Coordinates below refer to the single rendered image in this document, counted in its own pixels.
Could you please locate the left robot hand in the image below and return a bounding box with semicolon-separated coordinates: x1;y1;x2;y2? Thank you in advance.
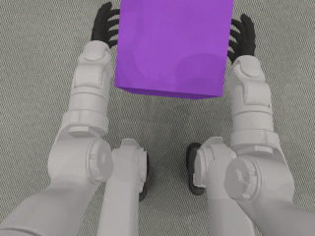
91;1;120;49

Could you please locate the robot left foot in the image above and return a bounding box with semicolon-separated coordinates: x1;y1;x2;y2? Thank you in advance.
139;150;150;202

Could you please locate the right robot shin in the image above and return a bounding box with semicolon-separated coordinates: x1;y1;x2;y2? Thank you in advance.
193;137;237;188

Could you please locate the right robot forearm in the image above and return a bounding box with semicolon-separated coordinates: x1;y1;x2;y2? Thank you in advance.
225;55;289;170

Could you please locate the right robot hand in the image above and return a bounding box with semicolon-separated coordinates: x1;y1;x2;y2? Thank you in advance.
227;13;256;65

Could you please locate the right robot upper arm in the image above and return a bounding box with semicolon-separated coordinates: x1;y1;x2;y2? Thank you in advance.
223;155;315;236

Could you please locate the left robot upper arm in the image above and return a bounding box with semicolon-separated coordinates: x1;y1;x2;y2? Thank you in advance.
0;137;114;236

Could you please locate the carton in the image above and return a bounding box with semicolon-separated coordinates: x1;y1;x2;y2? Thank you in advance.
114;0;234;100

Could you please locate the left robot forearm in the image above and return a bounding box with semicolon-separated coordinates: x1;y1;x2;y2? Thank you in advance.
47;40;114;174

